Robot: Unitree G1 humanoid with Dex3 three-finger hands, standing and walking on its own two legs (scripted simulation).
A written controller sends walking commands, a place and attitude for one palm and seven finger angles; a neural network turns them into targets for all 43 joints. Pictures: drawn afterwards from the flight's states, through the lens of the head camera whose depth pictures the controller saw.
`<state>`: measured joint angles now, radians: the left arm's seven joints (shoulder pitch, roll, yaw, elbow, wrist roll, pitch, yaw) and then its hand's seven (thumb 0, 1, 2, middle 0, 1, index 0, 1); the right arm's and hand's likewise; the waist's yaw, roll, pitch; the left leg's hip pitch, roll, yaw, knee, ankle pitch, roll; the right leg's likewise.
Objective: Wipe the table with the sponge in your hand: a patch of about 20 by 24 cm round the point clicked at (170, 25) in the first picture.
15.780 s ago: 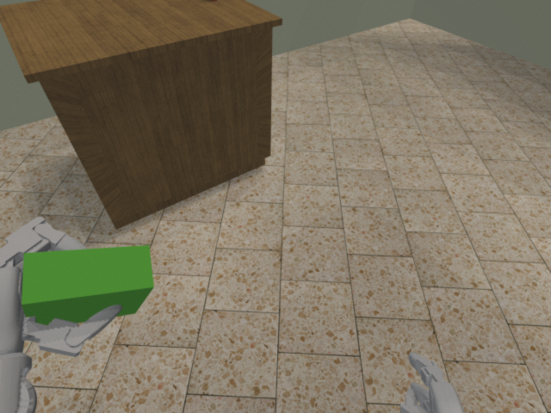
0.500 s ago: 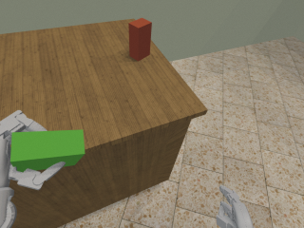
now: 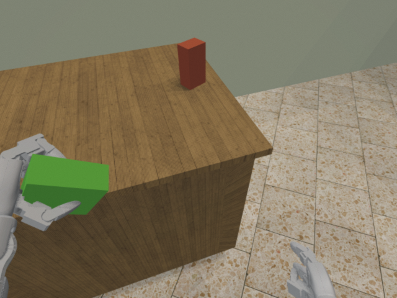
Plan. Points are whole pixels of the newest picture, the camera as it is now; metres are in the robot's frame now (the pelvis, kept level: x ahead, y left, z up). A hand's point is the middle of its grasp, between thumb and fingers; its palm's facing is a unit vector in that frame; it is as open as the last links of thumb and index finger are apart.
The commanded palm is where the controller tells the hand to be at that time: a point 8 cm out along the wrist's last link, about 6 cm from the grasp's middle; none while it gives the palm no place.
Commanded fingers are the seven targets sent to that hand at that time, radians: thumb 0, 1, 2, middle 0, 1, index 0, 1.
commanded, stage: turn the palm down, sponge in hand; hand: left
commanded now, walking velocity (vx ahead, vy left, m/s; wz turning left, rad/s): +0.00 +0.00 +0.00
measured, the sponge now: (74, 189) +0.24 +0.25 +0.14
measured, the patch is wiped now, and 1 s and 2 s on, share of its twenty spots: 0.00 0.00 0.00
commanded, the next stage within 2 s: move the sponge above the wiping area in 1.82 s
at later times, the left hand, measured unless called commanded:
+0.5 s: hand (43, 174) +0.24 +0.28 +0.18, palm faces +0.34 -0.46 -0.82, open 9.4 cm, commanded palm +0.20 +0.29 +0.24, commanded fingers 0.00 0.10 1.30 -1.20 -1.60 -1.20 -1.60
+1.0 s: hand (22, 167) +0.23 +0.30 +0.20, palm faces +0.27 -0.23 -0.93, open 9.4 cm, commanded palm +0.18 +0.30 +0.27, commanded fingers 0.00 0.10 1.30 -1.20 -1.60 -1.20 -1.60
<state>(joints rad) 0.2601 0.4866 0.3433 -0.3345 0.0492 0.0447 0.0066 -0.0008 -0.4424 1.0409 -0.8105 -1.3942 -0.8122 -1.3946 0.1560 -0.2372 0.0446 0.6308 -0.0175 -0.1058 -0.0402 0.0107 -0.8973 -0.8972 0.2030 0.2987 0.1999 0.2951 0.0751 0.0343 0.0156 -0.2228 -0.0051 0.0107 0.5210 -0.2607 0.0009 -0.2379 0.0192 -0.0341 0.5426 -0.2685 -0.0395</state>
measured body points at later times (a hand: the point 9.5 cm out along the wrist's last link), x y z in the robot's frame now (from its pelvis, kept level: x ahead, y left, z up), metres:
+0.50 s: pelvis +0.02 -0.02 +0.00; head +0.00 -0.05 +0.45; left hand +0.21 +0.30 +0.23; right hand +0.22 -0.25 -0.09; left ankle +0.01 +0.12 -0.73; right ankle +0.02 -0.09 -0.73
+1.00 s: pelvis -0.01 +0.01 +0.01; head -0.03 -0.03 +0.45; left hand +0.21 +0.31 +0.25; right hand +0.26 -0.16 -0.06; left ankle +0.01 +0.12 -0.73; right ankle +0.02 -0.09 -0.73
